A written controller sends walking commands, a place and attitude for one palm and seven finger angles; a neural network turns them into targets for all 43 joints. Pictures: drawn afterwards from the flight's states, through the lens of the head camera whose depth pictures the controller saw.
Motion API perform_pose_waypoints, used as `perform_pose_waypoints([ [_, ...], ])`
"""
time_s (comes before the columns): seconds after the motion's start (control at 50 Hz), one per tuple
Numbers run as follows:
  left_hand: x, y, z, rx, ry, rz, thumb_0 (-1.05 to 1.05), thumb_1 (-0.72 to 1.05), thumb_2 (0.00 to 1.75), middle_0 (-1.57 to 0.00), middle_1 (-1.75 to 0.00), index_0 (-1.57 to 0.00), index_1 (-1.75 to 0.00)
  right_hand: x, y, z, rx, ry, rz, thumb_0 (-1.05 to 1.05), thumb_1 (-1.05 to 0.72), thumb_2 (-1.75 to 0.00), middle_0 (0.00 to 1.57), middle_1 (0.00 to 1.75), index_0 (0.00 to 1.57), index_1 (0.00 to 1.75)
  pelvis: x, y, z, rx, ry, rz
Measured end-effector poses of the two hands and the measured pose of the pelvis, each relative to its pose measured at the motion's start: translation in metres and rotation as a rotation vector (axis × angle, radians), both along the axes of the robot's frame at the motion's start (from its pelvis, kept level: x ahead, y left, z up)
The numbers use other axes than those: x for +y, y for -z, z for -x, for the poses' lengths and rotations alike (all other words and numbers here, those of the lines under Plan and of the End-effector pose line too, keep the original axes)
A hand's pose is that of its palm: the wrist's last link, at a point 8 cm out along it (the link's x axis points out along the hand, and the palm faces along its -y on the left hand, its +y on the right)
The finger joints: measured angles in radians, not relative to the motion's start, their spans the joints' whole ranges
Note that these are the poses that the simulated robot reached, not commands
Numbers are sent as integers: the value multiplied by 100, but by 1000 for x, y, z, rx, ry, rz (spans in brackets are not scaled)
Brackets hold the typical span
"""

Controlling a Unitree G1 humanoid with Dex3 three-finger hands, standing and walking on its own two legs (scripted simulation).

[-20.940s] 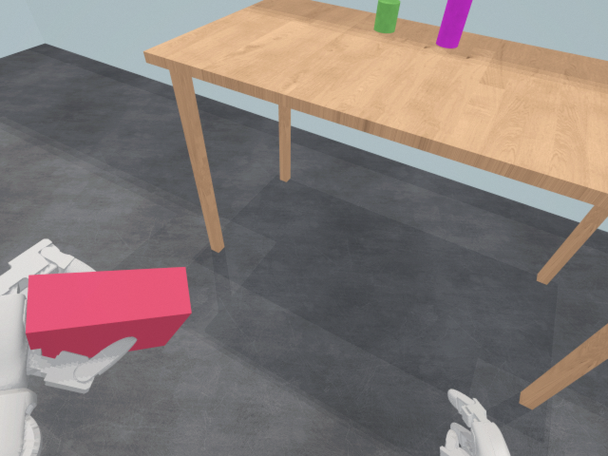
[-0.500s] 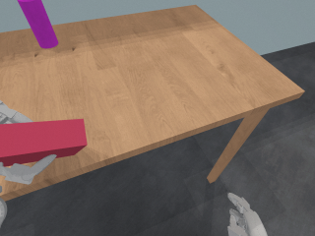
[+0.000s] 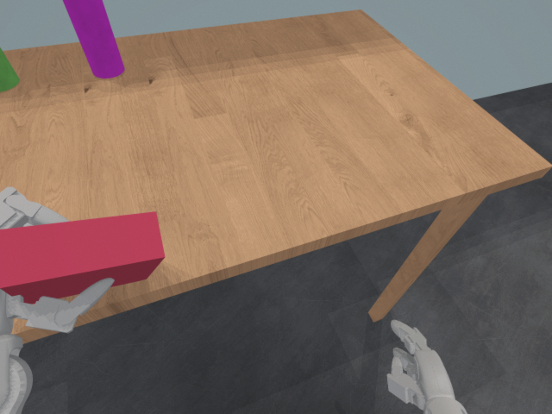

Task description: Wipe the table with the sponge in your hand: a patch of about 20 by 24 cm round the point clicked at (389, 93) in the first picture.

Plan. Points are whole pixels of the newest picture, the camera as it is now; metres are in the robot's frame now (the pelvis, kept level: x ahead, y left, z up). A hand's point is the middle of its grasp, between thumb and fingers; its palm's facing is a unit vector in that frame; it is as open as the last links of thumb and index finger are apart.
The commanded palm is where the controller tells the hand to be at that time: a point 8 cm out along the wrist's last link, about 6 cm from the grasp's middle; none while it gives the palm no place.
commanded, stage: look again from close up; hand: left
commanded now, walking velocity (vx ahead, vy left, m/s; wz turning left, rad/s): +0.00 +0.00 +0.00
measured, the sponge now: (110, 256) +0.25 +0.21 +0.15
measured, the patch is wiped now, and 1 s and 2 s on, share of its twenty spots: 0.00 0.00 0.00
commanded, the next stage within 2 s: turn the palm down, sponge in hand in 0.16 s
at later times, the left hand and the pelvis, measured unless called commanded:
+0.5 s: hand (58, 251) +0.23 +0.25 +0.18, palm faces +0.47 -0.74 -0.48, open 9.4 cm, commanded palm +0.16 +0.28 +0.20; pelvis +0.00 -0.02 +0.00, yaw +2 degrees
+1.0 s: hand (62, 254) +0.22 +0.23 +0.19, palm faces +0.40 -0.51 -0.76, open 9.4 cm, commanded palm +0.17 +0.26 +0.24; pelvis +0.01 -0.06 -0.01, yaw +3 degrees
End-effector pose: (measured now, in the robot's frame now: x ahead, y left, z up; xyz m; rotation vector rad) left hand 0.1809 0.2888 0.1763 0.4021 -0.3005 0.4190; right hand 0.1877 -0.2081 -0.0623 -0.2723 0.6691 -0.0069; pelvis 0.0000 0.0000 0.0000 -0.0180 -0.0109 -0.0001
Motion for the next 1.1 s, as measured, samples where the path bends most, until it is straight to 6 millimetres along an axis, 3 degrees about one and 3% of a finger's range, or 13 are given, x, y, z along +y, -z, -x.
perform_pose_waypoints([
  [0.26,-3,-2,0,18,-13,-8,0,-42,105,-78,-140,-78,-141,-13,3,7,29,29,16,1,-91,-90,21,30,20,30,-3,-1,-1,-1,-8,2],
  [0.32,8,-24,-12,-23,6,-161,0,-43,105,-79,-139,-79,-140,-12,8,12,49,-30,48,1,-91,-90,21,30,20,29,-9,2,1,-3,-50,-8],
  [0.4,24,-32,-21,7,-83,-48,0,-43,105,-80,-139,-79,-140,-15,16,13,83,-79,13,1,-91,-90,21,30,20,29,-15,1,-1,-15,-39,-16],
  [0.48,-1,-18,-11,148,-101,-99,0,-43,105,-79,-139,-79,-140,-23,15,7,47,-59,-23,2,-90,-90,21,30,20,30,-21,3,0,-24,-28,-20],
  [0.56,-23,-29,9,123,-89,-193,0,-42,105,-78,-140,-78,-141,-32,12,-2,8,-39,-19,2,-90,-90,21,30,20,30,-32,4,1,-24,-34,-25],
  [0.68,-17,-33,23,186,-192,-227,0,-43,105,-79,-139,-79,-140,-47,15,-15,6,-39,-2,1,-91,-90,21,30,20,29,-50,5,4,-38,-62,-22],
  [0.88,-31,-45,9,278,-211,-375,-1,-43,105,-80,-139,-79,-140,-64,18,-32,-21,-9,-18,2,-91,-90,21,30,20,29,-65,7,-1,-45,-63,-22],
  [1.1,-29,-51,0,341,-215,-491,0,-44,105,-80,-138,-80,-139,-65,20,-35,7,32,-13,2,-91,-90,21,30,20,29,-56,6,-11,-35,-48,-22],
])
